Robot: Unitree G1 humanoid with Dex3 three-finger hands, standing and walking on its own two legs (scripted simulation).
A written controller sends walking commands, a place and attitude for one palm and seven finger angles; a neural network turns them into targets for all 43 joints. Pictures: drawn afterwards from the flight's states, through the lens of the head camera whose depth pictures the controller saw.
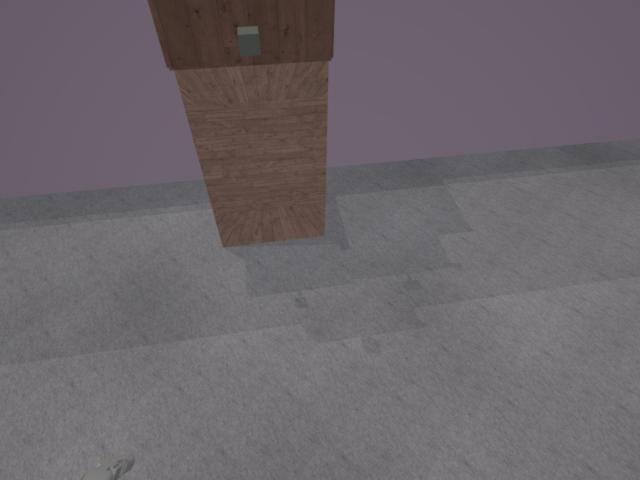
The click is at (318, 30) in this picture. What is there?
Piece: drawer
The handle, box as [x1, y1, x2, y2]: [237, 26, 260, 55]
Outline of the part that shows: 257,26 237,27 241,55 260,54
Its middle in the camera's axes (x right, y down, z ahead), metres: -0.16 -0.43 +0.83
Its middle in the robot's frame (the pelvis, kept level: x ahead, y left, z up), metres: +0.93 +0.20 +0.15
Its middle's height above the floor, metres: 0.92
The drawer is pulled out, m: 0.19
